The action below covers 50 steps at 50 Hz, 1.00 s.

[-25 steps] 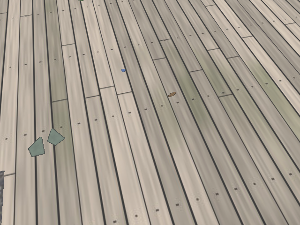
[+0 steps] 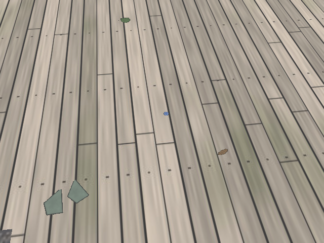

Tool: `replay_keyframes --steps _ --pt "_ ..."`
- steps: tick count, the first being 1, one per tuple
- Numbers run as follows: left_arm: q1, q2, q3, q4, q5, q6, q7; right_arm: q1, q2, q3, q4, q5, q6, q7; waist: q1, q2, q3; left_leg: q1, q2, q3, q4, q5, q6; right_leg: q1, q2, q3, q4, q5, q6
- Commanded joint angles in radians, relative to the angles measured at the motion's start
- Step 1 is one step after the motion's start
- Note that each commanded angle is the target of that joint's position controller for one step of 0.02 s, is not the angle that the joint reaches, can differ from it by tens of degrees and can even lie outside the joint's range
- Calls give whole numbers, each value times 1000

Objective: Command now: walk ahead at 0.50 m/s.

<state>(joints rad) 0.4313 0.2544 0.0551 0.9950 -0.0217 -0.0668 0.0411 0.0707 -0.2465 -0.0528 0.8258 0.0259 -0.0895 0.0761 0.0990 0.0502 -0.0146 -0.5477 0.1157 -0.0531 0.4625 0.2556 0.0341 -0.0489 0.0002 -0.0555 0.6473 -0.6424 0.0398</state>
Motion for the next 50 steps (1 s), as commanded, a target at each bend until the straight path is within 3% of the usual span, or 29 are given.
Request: replay_keyframes --steps 1,2,3,4,5,6,7,8,9,10,12,13,15,20,23,25,26,27,28,29,30,31,32,33,34,37,41,45,50 --pt "23 152 32 -28 5 13 -12 48 -106 -25 -15 1 -14 0 -64 -59 47 138 -12 38 -81 -67 29 -51 -208 156 145 561 -171" --pt "16 139 25 -31 13 8 -23 242 -152 -49 51 -11 -22 -9 -151 -17 -56 407 -57 104 -62 -50 44 -138 -145 109 375 633 -144" --pt "61 67 7 -23 21 -7 -34 425 -206 -60 102 -28 -24 -12 -210 87 -194 783 52 17 141 160 91 -434 -83 82 770 275 -84" --pt "225 -28 -18 -1 9 -38 -47 448 -234 -54 104 -40 -17 -17 -142 341 -294 1001 209 -211 329 462 166 -756 15 173 1150 -159 -52" --pt "217 42 -12 -51 -35 -73 -43 562 -282 -77 133 -1 4 -12 -195 366 -463 1036 325 -520 90 48 278 -829 38 240 1203 -71 -47" --pt "52 61 -7 -107 -72 -78 -28 519 -264 -74 144 1 15 -23 -184 214 -367 955 348 -624 -85 -398 282 -949 -20 167 1180 23 -44" --pt "-92 117 -1 -136 -57 -67 -10 357 -185 -46 79 -22 7 -33 -185 -27 -205 755 305 -540 -153 -476 245 -938 -85 124 1047 185 -64" --pt "-126 98 -2 -147 -40 -48 3 245 -172 -33 56 -41 -9 -38 -139 1 -139 582 323 -522 -145 -370 273 -889 -115 116 1028 250 -56" --pt "-111 84 0 -139 -4 -33 3 178 -124 -20 51 -45 -26 -36 -99 -16 -103 433 293 -458 -126 -231 256 -798 -150 164 948 316 -64" --pt "-87 83 10 -131 6 -20 -7 154 -83 -7 57 -41 -35 -30 -63 17 -53 340 216 -336 -145 -225 209 -742 -170 181 809 374 -81" --pt "-113 42 10 -145 13 -10 -10 173 -104 -12 78 -37 -36 -48 -58 66 21 250 123 -169 -220 -134 188 -675 -159 136 565 452 -55" --pt "-145 39 10 -158 18 -12 -13 213 -109 -14 93 -44 -35 -62 -65 56 17 267 122 -141 -233 -62 195 -660 -157 128 476 497 -44" --pt "-216 23 6 -182 21 -18 -24 230 -118 -20 99 -35 -27 -80 -78 28 20 308 95 -70 -248 -2 185 -631 -139 107 242 603 -40" --pt "-416 9 -3 -231 8 -18 -53 328 -131 -33 136 -4 -9 -90 -151 4 63 450 100 -22 -288 -118 163 -606 -78 54 -35 735 -65" --pt "-492 25 2 -262 6 -24 -69 362 -135 -41 161 -3 6 -92 -161 1 95 569 141 -34 -249 -119 154 -650 -70 60 -90 667 -100" --pt "-472 47 10 -264 6 -29 -77 345 -151 -48 161 -5 16 -93 -134 13 69 608 148 -25 -191 -15 136 -578 -47 41 -117 590 -125" --pt "-418 69 22 -252 8 -30 -77 319 -161 -50 154 -5 19 -92 -96 27 29 598 135 -9 -125 136 123 -463 -15 11 -127 567 -141" --pt "-292 103 43 -212 12 -31 -74 293 -154 -46 147 -4 22 -92 -28 22 -45 558 92 25 20 261 102 -272 16 -14 -139 580 -165" --pt "-98 164 68 -162 16 -30 -66 273 -132 -34 127 -14 22 -92 46 -22 -173 390 35 65 270 144 66 34 -68 87 -100 635 -214" --pt "32 266 92 -133 26 -26 -62 387 -30 -1 114 -24 3 -82 22 -239 -328 -5 -129 99 695 -355 -5 428 -328 532 -160 497 -374" --pt "52 210 70 -126 16 -23 -64 371 -58 -5 124 -14 -23 -70 27 -283 -394 -155 -166 -52 843 -827 2 481 -390 804 -316 390 -405" --pt "-49 167 55 -140 9 -25 -62 285 -131 -25 98 13 -35 -66 13 -224 -234 -250 -104 -62 899 -781 16 354 -363 682 -340 318 -352" --pt "-146 132 43 -166 10 -25 -60 209 -139 -25 76 17 -37 -70 -15 -140 -125 -242 -48 -32 856 -681 25 183 -327 547 -370 346 -317" --pt "-213 105 34 -173 19 -28 -65 176 -129 -30 70 3 -31 -79 -50 -81 -49 -195 -10 -16 782 -610 21 24 -289 454 -408 409 -297" --pt "-247 78 26 -174 28 -35 -68 193 -120 -37 76 -6 -16 -88 -90 -99 -23 -120 21 -24 721 -562 21 -76 -252 383 -444 462 -274" --pt "-224 91 30 -146 25 -46 -66 222 -73 -34 79 -12 15 -94 -122 -125 -6 -56 38 -12 626 -489 5 -172 -219 277 -513 532 -281" --pt "-146 124 36 -107 19 -42 -41 86 -73 -38 29 -25 14 -94 -94 -97 34 -165 37 -6 413 -282 -30 -117 -211 210 -539 618 -269" --pt "-84 129 34 -77 9 -36 -34 -36 -47 -25 -6 -18 7 -79 -53 -109 55 -125 -1 28 205 -132 -34 -83 -183 136 -533 623 -236" --pt "-21 139 41 -32 11 -23 -31 -152 -47 -9 -56 -1 5 -46 -11 -110 99 -160 -25 51 97 -189 -2 82 -247 83 -494 638 -222"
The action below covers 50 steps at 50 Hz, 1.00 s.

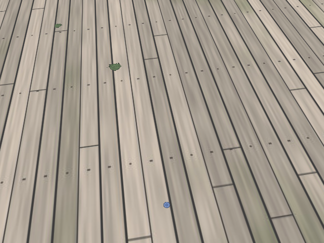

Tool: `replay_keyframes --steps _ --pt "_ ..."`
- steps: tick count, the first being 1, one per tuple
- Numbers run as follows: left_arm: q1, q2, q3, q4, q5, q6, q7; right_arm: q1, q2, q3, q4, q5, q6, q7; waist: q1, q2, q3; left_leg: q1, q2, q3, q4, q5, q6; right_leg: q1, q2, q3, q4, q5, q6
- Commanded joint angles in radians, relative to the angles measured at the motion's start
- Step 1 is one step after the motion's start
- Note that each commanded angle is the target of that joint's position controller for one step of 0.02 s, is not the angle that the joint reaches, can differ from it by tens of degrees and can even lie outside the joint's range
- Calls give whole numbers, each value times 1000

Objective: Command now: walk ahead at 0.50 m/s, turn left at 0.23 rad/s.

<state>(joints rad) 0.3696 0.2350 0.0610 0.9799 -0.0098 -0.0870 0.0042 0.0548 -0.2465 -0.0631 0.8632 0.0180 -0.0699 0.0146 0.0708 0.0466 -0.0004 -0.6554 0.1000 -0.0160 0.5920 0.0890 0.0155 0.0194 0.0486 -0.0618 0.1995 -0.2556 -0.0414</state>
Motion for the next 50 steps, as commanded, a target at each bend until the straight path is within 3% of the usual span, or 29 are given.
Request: replay_keyframes --steps 1,4,5,6,7,8,9,10,11,12,15,19,22,25,28,29,30,31,32,33,34,35,37,41,44,47,48,49,50 --pt "43 163 37 -11 -2 2 7 -146 -50 2 -106 9 -16 23 14 -110 90 -60 -13 13 -43 -66 33 51 -313 83 -28 279 -134" --pt "-4 191 48 -21 -4 15 14 -75 -95 -13 -114 8 -18 38 -45 -141 31 85 -73 62 -57 -197 88 106 -327 30 112 636 -95" --pt "-30 196 48 -28 -4 23 17 41 -123 -32 -85 4 -17 38 -111 -141 -40 251 -117 97 -77 -183 113 85 -299 -12 261 807 -72" --pt "-29 181 41 -44 3 28 24 203 -180 -62 -39 3 -14 31 -175 -110 -135 498 -125 65 -76 -149 145 -26 -255 -59 479 806 -37" --pt "37 110 14 -84 20 14 19 348 -288 -93 -22 -9 -10 21 -177 81 -276 901 112 -340 -76 -181 287 -414 -152 -86 872 453 27" --pt "50 55 -12 -85 19 -22 5 366 -274 -83 -17 8 -9 23 -154 214 -369 1071 257 -778 -275 -323 401 -684 13 53 1118 -266 59" --pt "-30 141 11 -106 -15 -55 -10 339 -202 -59 -25 2 -9 22 -177 146 -300 1037 226 -698 -296 -368 346 -798 -55 166 1189 -251 29" --pt "-115 159 12 -132 -33 -71 -12 276 -167 -51 -46 -5 -12 18 -169 84 -193 911 184 -553 -294 -299 307 -819 -99 154 1163 -179 8" --pt "-152 155 15 -138 -18 -75 -6 210 -147 -43 -64 -10 -14 18 -133 -13 -115 754 145 -448 -314 -197 286 -781 -136 145 1072 -113 4" --pt "-161 165 27 -139 3 -66 3 165 -120 -34 -80 -16 -18 17 -97 -30 -81 638 115 -380 -335 -109 270 -708 -166 146 985 -75 9" --pt "-149 127 30 -156 19 -30 11 160 -137 -36 -96 -12 -19 6 -51 -4 -47 491 81 -323 -390 -38 282 -630 -171 135 855 -36 45" --pt "-296 107 25 -214 28 -19 17 213 -182 -48 -92 -8 -12 -23 -78 6 11 407 15 -220 -371 137 234 -621 -116 108 570 188 90" --pt "-374 82 15 -247 23 -24 6 268 -185 -52 -81 -2 11 -33 -112 41 -20 370 -38 -181 -300 201 166 -495 -36 81 396 360 81" --pt "-417 107 18 -279 14 -18 -2 291 -173 -51 -79 5 31 -43 -118 58 -32 441 -19 -269 -225 120 143 -478 -11 120 310 344 74" --pt "-356 158 32 -272 20 -30 -6 240 -165 -51 -115 -2 45 -58 -74 76 -59 522 -9 -370 -92 97 126 -423 -20 152 237 277 46" --pt "-291 173 37 -259 29 -38 -3 208 -149 -46 -137 -2 47 -58 -34 62 -92 505 -55 -356 6 80 96 -315 -48 141 165 381 22" --pt "-193 227 46 -252 52 -40 4 202 -100 -29 -172 -16 42 -55 -8 -32 -217 384 -123 -294 231 -104 51 -60 -208 253 230 689 -42" --pt "-166 242 40 -261 64 -23 10 435 -40 -16 -146 -15 38 -51 -96 -283 -350 134 -268 -202 516 -856 -10 246 -483 519 311 1080 -222" --pt "-153 221 44 -258 22 -1 4 513 -150 -25 -141 4 43 -43 -100 -321 -438 47 -181 -174 659 -841 -29 255 -564 685 270 784 -281" --pt "-203 154 28 -287 17 12 8 404 -211 -45 -139 11 61 -49 -64 -203 -321 -3 -144 -151 723 -746 -63 154 -472 591 225 566 -245" --pt "-248 126 14 -290 22 28 11 317 -219 -51 -156 6 83 -56 -58 -136 -224 -15 -122 -112 714 -674 -81 31 -406 480 191 421 -203" --pt "-286 116 5 -293 28 40 11 282 -209 -53 -161 -2 104 -62 -66 -120 -156 13 -103 -101 700 -635 -90 -94 -358 419 153 328 -190" --pt "-327 144 10 -281 44 51 9 291 -145 -40 -174 -4 121 -62 -99 -168 -80 136 -96 -63 611 -579 -87 -291 -281 297 81 259 -180" --pt "-332 150 14 -257 29 51 8 275 -88 -15 -182 -19 106 -59 -96 -185 -126 273 -80 -21 325 -521 -74 -297 -270 206 81 365 -205" --pt "-302 175 19 -238 17 64 8 237 -108 -12 -188 -17 103 -47 -73 -196 -137 343 -77 -4 166 -449 -57 -275 -290 222 80 247 -205" --pt "-295 161 8 -221 1 76 4 260 -110 -14 -169 -25 104 -33 -105 -178 -98 501 -105 33 -93 -307 -5 -355 -256 204 113 34 -141" --pt "-254 132 -3 -203 1 73 -1 250 -128 -15 -182 -37 105 -33 -105 -148 -85 562 -68 -22 -169 -260 27 -407 -228 186 137 -40 -75" --pt "-235 88 -17 -209 21 67 -10 250 -193 -23 -200 -51 106 -40 -74 4 -92 602 94 -213 -234 -195 84 -470 -153 102 286 -119 4" --pt "-212 56 -21 -214 24 59 -10 178 -201 -20 -194 -54 106 -36 -18 194 -61 405 172 -289 -289 -340 162 -400 -72 23 299 -133 50"
Over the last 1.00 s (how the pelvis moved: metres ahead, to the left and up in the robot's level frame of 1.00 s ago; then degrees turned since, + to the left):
0.56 0.03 -0.04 1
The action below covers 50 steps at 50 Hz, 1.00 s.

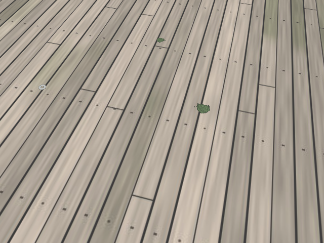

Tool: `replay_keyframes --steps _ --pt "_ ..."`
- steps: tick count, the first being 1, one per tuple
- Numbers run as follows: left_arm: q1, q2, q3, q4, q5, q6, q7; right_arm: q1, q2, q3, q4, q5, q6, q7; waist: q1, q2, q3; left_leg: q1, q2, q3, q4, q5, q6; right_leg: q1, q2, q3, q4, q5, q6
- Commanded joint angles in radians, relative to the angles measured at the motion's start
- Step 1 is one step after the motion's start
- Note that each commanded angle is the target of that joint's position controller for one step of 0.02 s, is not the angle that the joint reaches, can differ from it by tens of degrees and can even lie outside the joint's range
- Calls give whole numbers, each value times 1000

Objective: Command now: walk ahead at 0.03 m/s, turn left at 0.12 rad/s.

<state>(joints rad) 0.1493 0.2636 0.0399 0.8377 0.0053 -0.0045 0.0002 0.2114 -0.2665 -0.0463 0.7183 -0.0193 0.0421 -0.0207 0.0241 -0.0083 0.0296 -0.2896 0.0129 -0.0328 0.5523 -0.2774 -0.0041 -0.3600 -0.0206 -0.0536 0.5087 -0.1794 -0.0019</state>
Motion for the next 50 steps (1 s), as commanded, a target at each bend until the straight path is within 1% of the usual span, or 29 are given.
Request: replay_keyframes --steps 1,2,3,4,5,6,7,8,10,13,17,22,28,35,36,37,38,39,40,41,42,43,44,45,46,47,48,49,50 --pt "-38 82 9 -62 18 -22 0 -45 -119 -23 -76 -18 -21 6 2 188 -42 -51 197 -236 -279 -134 162 70 -11 43 7 -122 25" --pt "-52 82 11 -57 18 -22 0 -46 -88 -13 -61 -24 -35 8 5 175 -30 -62 148 -190 -272 -198 116 98 -8 44 -26 -45 26" --pt "-38 79 11 -38 20 -17 6 -38 -100 -16 -52 -21 -45 10 5 172 -21 -70 116 -158 -263 -201 87 127 -14 46 -37 -1 29" --pt "-18 97 14 -27 25 -14 8 -32 -98 -14 -44 -15 -54 12 5 173 -12 -77 108 -149 -259 -190 73 144 -26 60 -51 23 31" --pt "-6 99 13 -19 20 -13 7 -19 -88 -10 -36 -13 -57 11 10 155 -2 -82 96 -137 -250 -170 61 156 -36 68 -63 32 26" --pt "4 108 15 -7 13 -14 6 3 -79 -7 -29 -11 -58 10 4 118 4 -76 83 -123 -240 -161 54 153 -39 68 -67 16 20" --pt "3 108 16 4 10 -17 5 14 -79 -6 -25 -8 -57 8 -1 81 11 -57 73 -111 -223 -138 50 139 -39 68 -71 9 14" --pt "0 101 15 13 10 -20 5 19 -84 -8 -21 -5 -58 7 -4 58 10 -40 67 -103 -205 -101 50 133 -40 69 -74 19 13" --pt "0 95 14 31 11 -25 5 24 -88 -10 -17 0 -58 2 -7 29 -7 -10 60 -90 -178 -15 54 136 -43 72 -74 53 17" --pt "8 95 13 61 5 -26 8 32 -77 -10 -10 3 -57 1 -9 6 -36 23 50 -73 -152 84 56 156 -46 73 -64 96 17" --pt "7 98 13 93 1 -20 16 38 -68 -12 7 6 -56 3 -8 0 -53 40 39 -55 -136 158 53 177 -49 75 -49 137 12" --pt "2 102 14 130 -2 -10 24 50 -63 -15 37 8 -55 2 -5 10 -53 48 31 -41 -132 205 49 192 -50 75 -38 158 7" --pt "-9 99 15 167 -4 0 31 65 -64 -15 78 10 -56 -3 -4 18 -38 47 26 -32 -140 205 42 200 -46 73 -40 155 5" --pt "-16 90 16 205 -4 7 36 80 -62 -11 131 11 -58 -10 -4 16 -21 43 22 -23 -155 173 36 204 -40 69 -51 137 5" --pt "0 80 14 218 -5 9 37 101 -61 -12 148 12 -56 -12 -5 25 -40 51 16 -20 -171 63 41 208 -23 49 -44 38 4" --pt "2 80 17 223 -11 10 37 108 -80 -19 156 19 -52 -14 -11 45 -21 39 17 -35 -190 -114 61 175 9 15 -8 -118 0" --pt "-10 79 19 220 -16 8 37 111 -106 -27 156 24 -50 -16 -21 80 18 21 44 -86 -228 -323 94 107 36 -14 44 -261 -4" --pt "-46 77 19 202 -17 -1 34 134 -127 -34 157 29 -53 -17 -42 120 64 18 110 -183 -294 -485 136 13 49 -28 117 -313 -8" --pt "-84 66 17 179 -23 -16 28 155 -158 -43 163 35 -62 -17 -57 175 108 36 200 -312 -366 -569 187 -75 48 -30 201 -283 -19" --pt "-105 61 16 162 -28 -33 20 161 -174 -49 170 39 -75 -19 -62 200 149 33 273 -409 -404 -559 231 -131 7 13 271 -259 -39" --pt "-109 68 19 154 -36 -50 11 156 -160 -47 171 35 -89 -18 -58 196 165 71 305 -442 -409 -486 250 -195 -25 47 315 -292 -58" --pt "-105 71 20 150 -42 -65 1 144 -145 -45 169 35 -99 -16 -51 181 164 121 312 -429 -394 -400 249 -233 -47 63 309 -327 -75" --pt "-90 69 20 152 -45 -78 -8 124 -139 -45 165 42 -103 -12 -37 156 147 146 296 -381 -371 -327 230 -210 -57 62 242 -327 -89" --pt "-52 63 21 167 -44 -87 -15 91 -142 -46 160 51 -102 -9 -9 133 121 119 255 -303 -343 -259 200 -104 -43 35 129 -267 -93" --pt "34 60 27 209 -40 -92 -19 50 -146 -46 153 56 -97 -5 35 118 79 33 199 -213 -300 -188 168 96 1 -20 13 -115 -83" --pt "136 76 40 258 -30 -88 -18 44 -139 -44 150 51 -95 -2 69 103 32 -51 146 -150 -226 -110 145 279 47 -43 -6 -27 -60" --pt "247 109 55 286 -25 -85 -16 20 -102 -32 139 42 -101 0 114 24 -7 -141 77 -58 -31 11 100 418 -18 74 -56 -63 -76" --pt "373 230 80 297 -29 -83 -9 17 -28 -13 101 31 -114 0 129 -274 -64 -343 -51 83 339 -109 13 563 -265 497 -232 -192 -199" --pt "377 203 62 295 -12 -95 -18 4 -46 -21 87 54 -128 -4 120 -266 -72 -462 -70 -30 566 -296 15 553 -377 781 -342 -322 -299"
Over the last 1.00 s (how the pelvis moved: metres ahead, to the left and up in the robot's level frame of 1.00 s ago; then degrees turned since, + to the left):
0.38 0.09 -0.01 26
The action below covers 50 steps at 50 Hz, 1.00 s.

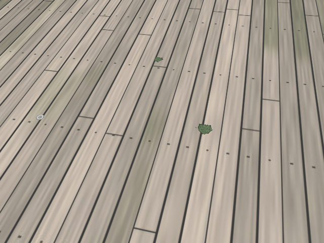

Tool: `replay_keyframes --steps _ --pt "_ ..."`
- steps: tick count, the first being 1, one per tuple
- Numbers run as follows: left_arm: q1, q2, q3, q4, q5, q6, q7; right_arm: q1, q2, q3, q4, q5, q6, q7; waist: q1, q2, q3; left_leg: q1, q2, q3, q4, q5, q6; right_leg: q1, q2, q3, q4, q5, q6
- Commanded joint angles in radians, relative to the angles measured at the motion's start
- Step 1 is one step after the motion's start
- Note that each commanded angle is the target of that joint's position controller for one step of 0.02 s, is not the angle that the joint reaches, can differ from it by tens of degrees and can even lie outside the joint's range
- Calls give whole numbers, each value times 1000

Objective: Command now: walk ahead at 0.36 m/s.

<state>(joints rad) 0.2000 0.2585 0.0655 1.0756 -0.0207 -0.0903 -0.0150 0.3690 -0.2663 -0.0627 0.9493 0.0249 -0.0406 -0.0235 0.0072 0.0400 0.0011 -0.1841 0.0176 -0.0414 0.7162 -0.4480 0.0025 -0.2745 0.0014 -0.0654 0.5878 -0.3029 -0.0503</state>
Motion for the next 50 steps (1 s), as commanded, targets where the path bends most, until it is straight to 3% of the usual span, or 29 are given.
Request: replay_keyframes --steps 1,2,3,4,6,9,12,16,18,20,21,22,23,24,25,26,27,28,30,31,33,37,40,41,42,43,44,45,50 --pt "229 160 17 26 14 -22 -2 -151 -74 -10 -142 34 -57 4 88 -209 42 -651 -3 -71 503 -61 38 416 -397 724 -416 -257 -236" --pt "161 118 5 -2 13 -27 -5 -150 -83 -12 -131 33 -64 10 62 -156 77 -666 44 -58 507 48 61 371 -347 603 -419 -247 -193" --pt "120 110 -2 -20 15 -29 -10 -155 -86 -17 -124 19 -68 10 43 -124 96 -659 75 -42 464 138 70 333 -312 510 -432 -160 -160" --pt "110 91 -11 -26 17 -28 -11 -165 -95 -25 -123 6 -67 11 32 -118 98 -620 100 -34 409 202 69 303 -278 423 -441 -40 -133" --pt "158 76 -20 -18 21 -18 -5 -169 -72 -25 -118 -3 -57 22 32 -132 78 -566 106 3 344 272 48 286 -229 303 -452 152 -119" --pt "199 111 -19 -18 25 -9 15 -265 -39 -15 -152 -7 -45 26 44 -105 89 -590 100 36 202 350 8 278 -216 218 -468 344 -133" --pt "216 124 -18 -29 24 -2 27 -386 -15 0 -190 -2 -48 35 69 -112 111 -522 73 67 -2 473 -3 225 -190 151 -497 348 -121" --pt "285 121 -14 -15 10 4 30 -499 -20 10 -226 6 -55 58 89 -112 151 -484 46 79 -141 527 17 272 -221 125 -501 348 -125" --pt "282 124 -10 -14 8 13 32 -522 -31 10 -240 4 -62 70 70 -114 156 -471 35 73 -193 498 43 335 -240 108 -450 467 -111" --pt "261 149 0 -24 16 25 36 -443 -72 -8 -224 -7 -69 75 10 -154 72 -323 -19 94 -205 460 75 382 -240 95 -313 809 -78" --pt "239 157 4 -33 19 33 37 -317 -107 -25 -186 -11 -72 72 -58 -175 -14 -170 -55 111 -206 472 98 382 -219 81 -174 973 -54" --pt "228 148 0 -43 21 38 36 -165 -143 -42 -136 -15 -71 64 -132 -162 -108 49 -45 106 -237 592 126 307 -169 56 17 974 -14" --pt "242 106 -15 -75 41 34 35 -13 -213 -53 -99 -45 -67 50 -155 -28 -261 388 162 -104 -146 905 187 54 -99 41 321 584 22" --pt "437 -38 -55 -45 32 21 21 -4 -245 -47 -82 -49 -60 57 -55 241 -475 692 446 -526 -197 1061 403 -241 91 109 709 -372 72" --pt "384 79 -23 -20 6 6 16 -14 -167 -34 -89 -33 -49 58 -101 100 -481 572 388 -523 -268 946 369 -244 57 251 797 -364 64" --pt "259 108 -12 -68 -18 2 18 -135 -133 -19 -102 -22 -47 54 -73 86 -284 403 341 -349 -302 905 322 -313 2 191 782 -307 60" --pt "194 100 -13 -84 -11 6 30 -220 -97 -6 -109 -21 -49 52 -41 -7 -181 232 293 -253 -347 892 283 -296 -48 150 719 -229 66" --pt "173 98 -3 -86 2 18 41 -265 -69 3 -109 -26 -54 53 -12 -25 -119 96 261 -185 -384 896 267 -251 -76 140 664 -184 72" --pt "220 48 -5 -82 13 50 49 -296 -46 12 -86 -54 -60 59 42 15 -103 -84 218 -100 -438 878 258 -92 -102 140 564 -128 74" --pt "234 20 -10 -82 14 62 53 -309 -45 15 -76 -59 -63 60 62 27 -96 -145 205 -61 -452 886 261 -48 -103 130 489 -120 79" --pt "200 17 -13 -102 22 77 63 -327 -69 12 -62 -64 -62 51 70 57 -94 -190 186 -20 -465 846 261 -10 -99 112 315 -87 86" --pt "102 64 -4 -128 24 103 63 -299 -108 7 -37 -47 -31 27 34 54 -101 -203 184 -52 -514 362 231 59 -86 95 122 82 81" --pt "65 65 1 -130 41 103 61 -293 -70 24 -18 -30 -15 19 45 31 -27 -254 136 -61 -497 32 158 137 -65 73 -56 144 54" --pt "54 76 1 -138 48 100 62 -253 -46 34 1 -32 -13 19 40 0 -1 -256 108 -56 -473 -19 115 153 -96 109 -138 194 39" --pt "46 121 6 -147 46 95 65 -212 -42 36 9 -40 -14 19 4 -70 16 -257 58 -26 -403 -12 74 153 -155 165 -174 274 16" --pt "11 166 18 -132 29 91 64 -144 -36 32 16 -37 -7 14 -63 -206 21 -189 -8 47 -391 60 49 52 -149 174 -188 108 -12" --pt "-3 105 10 -129 26 85 56 -174 -54 31 23 -43 1 6 -35 -190 32 -95 -12 67 -354 130 32 -30 -118 163 -223 -8 0" --pt "-8 74 1 -123 32 77 52 -189 -64 27 21 -39 8 2 -32 -172 30 -61 -6 64 -339 169 35 -49 -107 152 -234 -18 19" --pt "7 79 2 -97 22 57 50 -191 -63 26 46 -32 13 -1 -15 -94 -36 -29 16 50 -312 344 50 69 -82 116 -160 281 31"
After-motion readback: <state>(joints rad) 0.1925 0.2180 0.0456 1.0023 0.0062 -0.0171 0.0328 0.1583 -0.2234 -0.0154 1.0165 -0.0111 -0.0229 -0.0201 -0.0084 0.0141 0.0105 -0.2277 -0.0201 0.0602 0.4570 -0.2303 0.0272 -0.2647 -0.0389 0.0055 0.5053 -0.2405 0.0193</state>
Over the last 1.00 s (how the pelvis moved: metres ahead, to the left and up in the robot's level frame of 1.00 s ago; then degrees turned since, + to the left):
0.10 -0.03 0.00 0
